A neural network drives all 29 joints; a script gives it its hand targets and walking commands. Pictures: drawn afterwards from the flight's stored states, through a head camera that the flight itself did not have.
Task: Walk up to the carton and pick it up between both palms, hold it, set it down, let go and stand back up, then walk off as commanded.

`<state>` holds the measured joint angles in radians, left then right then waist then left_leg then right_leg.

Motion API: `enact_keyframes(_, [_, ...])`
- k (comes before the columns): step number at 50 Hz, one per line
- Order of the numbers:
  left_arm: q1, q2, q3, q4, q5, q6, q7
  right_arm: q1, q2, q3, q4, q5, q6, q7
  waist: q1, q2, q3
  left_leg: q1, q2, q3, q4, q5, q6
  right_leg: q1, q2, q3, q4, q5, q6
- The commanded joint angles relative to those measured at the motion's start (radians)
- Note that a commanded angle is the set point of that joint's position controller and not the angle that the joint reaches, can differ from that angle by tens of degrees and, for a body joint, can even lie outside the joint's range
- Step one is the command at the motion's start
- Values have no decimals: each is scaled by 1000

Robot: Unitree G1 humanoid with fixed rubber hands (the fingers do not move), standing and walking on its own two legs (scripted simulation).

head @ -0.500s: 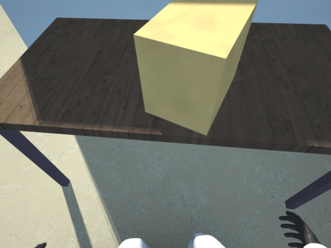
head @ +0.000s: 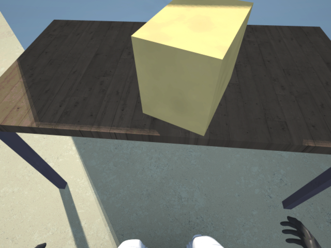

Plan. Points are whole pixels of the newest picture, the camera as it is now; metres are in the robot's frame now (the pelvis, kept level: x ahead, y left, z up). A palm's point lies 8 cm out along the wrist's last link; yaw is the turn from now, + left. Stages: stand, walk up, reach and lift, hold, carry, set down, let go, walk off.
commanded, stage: walk up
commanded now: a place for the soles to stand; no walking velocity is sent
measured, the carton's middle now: (193, 62) +0.61 -0.07 +0.09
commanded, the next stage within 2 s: none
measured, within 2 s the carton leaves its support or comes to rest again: neither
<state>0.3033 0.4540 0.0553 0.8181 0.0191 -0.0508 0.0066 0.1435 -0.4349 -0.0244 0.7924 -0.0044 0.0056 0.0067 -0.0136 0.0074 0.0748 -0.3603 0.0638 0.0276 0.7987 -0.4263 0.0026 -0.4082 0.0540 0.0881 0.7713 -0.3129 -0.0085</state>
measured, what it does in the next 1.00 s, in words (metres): stands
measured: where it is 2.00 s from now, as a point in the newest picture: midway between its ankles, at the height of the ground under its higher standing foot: outside the picture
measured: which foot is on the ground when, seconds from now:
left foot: down 0.00-1.00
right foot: down 0.00-1.00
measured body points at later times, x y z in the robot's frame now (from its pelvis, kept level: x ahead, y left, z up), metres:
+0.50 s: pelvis +0.01 +0.00 +0.00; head +0.03 -0.01 +0.45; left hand +0.08 +0.34 -0.09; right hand +0.15 -0.32 -0.09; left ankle +0.02 +0.14 -0.71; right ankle +0.05 -0.12 -0.71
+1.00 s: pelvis +0.00 +0.00 +0.00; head +0.02 -0.01 +0.45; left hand +0.08 +0.34 -0.09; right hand +0.14 -0.32 -0.09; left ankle +0.02 +0.14 -0.71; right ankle +0.05 -0.12 -0.71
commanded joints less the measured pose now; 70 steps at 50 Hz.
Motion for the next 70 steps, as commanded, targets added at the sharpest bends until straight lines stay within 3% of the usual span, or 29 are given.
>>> enact_keyframes(1, [-23,279,62,-54,7,-25,11,-36,-195,-82,-31,0,-2,-9,1,-71,-66,-55,-45,-75,50,-205,48,39,-262,573,-353,-23,-213])
enact_keyframes(3, [-75,243,46,-49,3,-12,14,-14,-172,-84,-13,-3,-18,-8,-23,-102,-56,55,-40,-60,-143,-82,62,-12,-196,431,-286,86,-159])
enact_keyframes(5, [-95,176,25,-59,-11,-11,8,-7,-204,-85,-10,-10,-37,-10,-35,-6,-95,201,64,-133,-225,67,90,-122,-107,255,-178,212,-81])
enact_keyframes(9, [-5,182,35,-36,-14,-6,6,-81,-269,-93,-43,-7,-34,-6,24,101,-75,50,230,-208,-287,77,188,14,-13,11,7,59,-35])
enact_keyframes(12, [-15,206,37,-47,4,-19,6,-97,-203,-78,-54,1,-15,-6,2,-41,-82,15,52,-36,-68,-8,77,23,-125,286,-232,138,-101])
enact_keyframes(14, [-39,266,51,-51,1,-18,8,-62,-186,-75,-42,1,-5,-9,-15,-91,-73,20,-52,-48,-5,-131,45,-26,-209,497,-330,63,-185])
enact_keyframes(18, [-122,180,17,-60,-6,-9,9,-2,-206,-82,-9,-9,-31,-9,-56,-13,-61,191,58,-153,-246,-35,91,-175,-109,270,-209,100,-90])
enact_keyframes(20, [-75,154,19,-58,-18,-9,8,-20,-264,-89,-11,-15,-40,-7,-23,100,-77,145,208,-258,-343,9,178,-116,-16,76,-3,126,-34])
enact_keyframes(22, [-6,173,31,-36,-20,-7,9,-69,-264,-91,-29,-12,-35,-7,16,121,-109,111,227,-204,-293,160,189,-15,-14,16,-1,58,-27])
enact_keyframes(24, [-1,185,32,-46,-6,-14,6,-99,-235,-82,-42,-8,-27,-8,23,61,-88,37,152,-116,-199,182,137,57,-46,82,-83,217,-54])
enact_keyframes(26, [-3,218,38,-37,0,-19,6,-123,-192,-72,-54,9,-14,-11,16,-49,-93,40,22,-13,-31,52,55,21,-147,329,-220,281,-136])
enact_keyframes(28, [-42,253,47,-50,-1,-15,9,-63,-180,-71,-43,4,-4,-14,-11,-125,-76,27,-50,-43,11,-155,46,-12,-230,504,-334,107,-201])
enact_keyframes(33, [-119,169,20,-58,-7,-7,5,-12,-237,-87,-5,-14,-37,-8,-49,16,-58,178,124,-193,-306,-71,120,-174,-63,189,-140,72,-59])
enact_keyframes(36, [-27,181,32,-41,-14,-4,5,-84,-271,-94,-27,-13,-35,-4,22,95,-65,79,236,-233,-322,75,197,-25,-10,12,-9,45,-29])
enact_keyframes(38, [14,178,29,-30,-7,-16,4,-113,-236,-82,-45,-6,-27,-5,34,57,-101,63,149,-115,-173,159,133,51,-57,106,-128,197,-54])
enact_keyframes(40, [-4,235,43,-44,1,-23,8,-127,-190,-75,-53,6,-5,-8,20,-67,-94,2,-22,-20,13,-39,40,58,-181,423,-292,231,-132])
enact_keyframes(42, [-43,266,54,-49,6,-15,10,-63,-179,-79,-28,-3,0,-10,-3,-94,-64,-7,-48,-49,3,-186,44,24,-240,523,-349,47,-197])
enact_keyframes(44, [-84,231,41,-49,7,-7,12,-28,-170,-77,0,-5,-13,-8,-30,-95,-37,119,-42,-45,-139,-76,59,-92,-185,411,-313,50,-153])
enact_keyframes(46, [-109,171,24,-69,-7,-3,8,-7,-228,-89,-8,-18,-35,-7,-44,30,-80,216,96,-177,-289,-72,104,-188,-83,223,-173,70,-69])
enact_keyframes(48, [-44,163,25,-48,-19,0,5,-36,-274,-91,-13,-16,-42,-7,2,106,-60,127,255,-303,-376,-5,201,-102,-3,36,25,27,-25])
enact_keyframes(50, [8,176,33,-32,-14,-5,2,-119,-262,-88,-40,-11,-34,-5,46,96,-67,63,228,-199,-282,95,185,19,-20,6,-42,42,-30])
enact_keyframes(53, [5,220,37,-41,8,-21,6,-111,-189,-74,-46,8,-9,-8,14,-87,-91,2,4,-16,0,-35,48,51,-179,409,-287,192,-122])
enact_keyframes(55, [-39,273,51,-48,6,-15,10,-66,-172,-71,-39,4,-6,-11,-6,-89,-69,-5,-53,-56,13,-170,46,3,-243,529,-350,59,-207])
enact_keyframes(58, [-123,203,34,-67,1,-5,9,-1,-174,-79,5,-10,-22,-8,-45,-62,-54,139,-6,-94,-194,-80,75,-121,-148,358,-296,0,-119])
enact_keyframes(61, [-90,165,24,-65,-14,-6,2,-32,-251,-85,-11,-15,-37,-7,-20,65,-49,124,183,-246,-352,-71,158,-123,-26,111,-78,42,-44])
enact_keyframes(62, [-38,222,62,-108,22,-5,-36,152,-351,-130,7,-25,-62,-2,-59,109,-150,292,279,-443,-472,-514,232,-237,17,-1,101,-298,-42])
enact_keyframes(63, [-85,226,55,-118,20,-2,-46,178,-394,-146,18,-29,-74,-2,-83,192,-49,345,381,-607,-584,-681,272,-435,-17,-8,265,-297,-25])
enact_keyframes(65, [-100,237,56,-115,25,-2,-58,130,-374,-143,-5,-18,-89,-14,-57,110,74,324,383,-537,-562,-503,267,-525,-80,16,316,-206,-7])
enact_keyframes(70, [26,212,69,-71,-8,-15,-92,10,-344,-136,-82,-32,-87,4,31,199,15,-12,249,-165,-478,-211,176,-8,-87,-138,50,-96,-2])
